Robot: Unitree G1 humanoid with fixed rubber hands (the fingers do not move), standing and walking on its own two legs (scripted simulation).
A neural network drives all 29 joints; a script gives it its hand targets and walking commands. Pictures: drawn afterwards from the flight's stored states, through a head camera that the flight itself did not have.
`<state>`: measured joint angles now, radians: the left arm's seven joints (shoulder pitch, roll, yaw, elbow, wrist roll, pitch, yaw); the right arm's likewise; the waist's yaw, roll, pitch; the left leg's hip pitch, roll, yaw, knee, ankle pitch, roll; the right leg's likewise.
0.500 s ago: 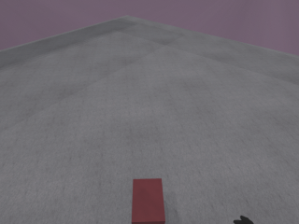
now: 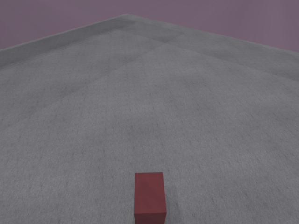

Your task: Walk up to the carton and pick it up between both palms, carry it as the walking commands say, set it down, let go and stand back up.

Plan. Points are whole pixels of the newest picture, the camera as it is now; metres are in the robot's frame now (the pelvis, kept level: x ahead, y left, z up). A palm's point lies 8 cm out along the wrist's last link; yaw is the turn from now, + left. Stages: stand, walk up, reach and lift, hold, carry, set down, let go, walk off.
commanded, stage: stand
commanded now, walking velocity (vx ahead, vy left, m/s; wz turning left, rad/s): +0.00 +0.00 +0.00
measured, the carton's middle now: (149, 199) +0.47 -0.01 -0.65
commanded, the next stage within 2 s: none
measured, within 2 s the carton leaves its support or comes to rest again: neither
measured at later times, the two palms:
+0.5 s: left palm out of the picture +0.06 +0.27 -0.11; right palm out of the picture +0.08 -0.29 -0.10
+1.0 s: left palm out of the picture +0.06 +0.28 -0.11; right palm out of the picture +0.08 -0.29 -0.10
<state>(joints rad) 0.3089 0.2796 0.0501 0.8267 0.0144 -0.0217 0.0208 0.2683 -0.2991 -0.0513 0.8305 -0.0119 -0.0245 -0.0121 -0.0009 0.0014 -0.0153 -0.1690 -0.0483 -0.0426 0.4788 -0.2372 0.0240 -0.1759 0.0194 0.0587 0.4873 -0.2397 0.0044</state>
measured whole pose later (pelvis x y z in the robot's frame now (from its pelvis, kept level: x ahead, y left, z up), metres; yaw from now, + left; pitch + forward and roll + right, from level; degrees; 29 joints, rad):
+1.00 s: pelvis +0.00 +0.00 +0.01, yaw +0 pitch -4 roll +0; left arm 0.24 0.31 0.03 0.96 0.00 -0.02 0.02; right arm 0.21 -0.33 -0.02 0.95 0.01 -0.02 -0.02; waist 0.00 0.00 0.02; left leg -0.14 -0.04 -0.05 0.39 -0.19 0.02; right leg -0.14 0.02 0.06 0.40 -0.19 0.00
